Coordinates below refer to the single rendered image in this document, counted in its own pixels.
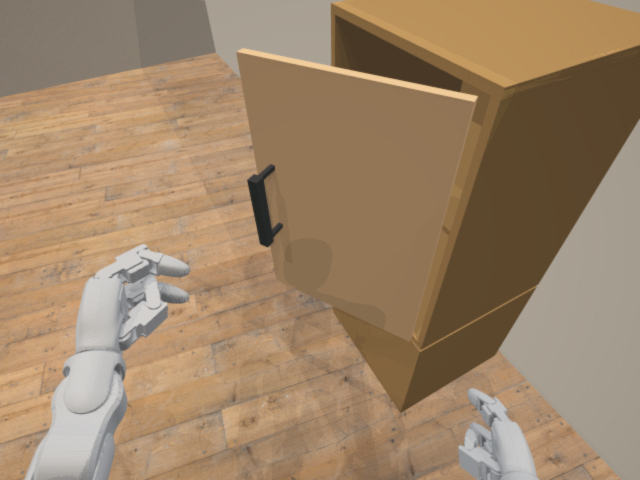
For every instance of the left robot hand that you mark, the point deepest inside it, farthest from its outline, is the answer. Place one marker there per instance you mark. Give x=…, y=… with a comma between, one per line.
x=106, y=301

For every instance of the handle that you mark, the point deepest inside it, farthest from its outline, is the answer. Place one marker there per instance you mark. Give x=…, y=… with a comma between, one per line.
x=260, y=207

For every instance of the right robot hand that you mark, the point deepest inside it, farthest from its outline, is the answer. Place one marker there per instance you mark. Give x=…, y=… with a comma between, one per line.
x=502, y=451

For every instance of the left robot forearm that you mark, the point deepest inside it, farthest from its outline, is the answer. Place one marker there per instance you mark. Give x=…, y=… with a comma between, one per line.
x=87, y=407

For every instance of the cupboard door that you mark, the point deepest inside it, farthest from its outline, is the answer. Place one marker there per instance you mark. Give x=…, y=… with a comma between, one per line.
x=364, y=170

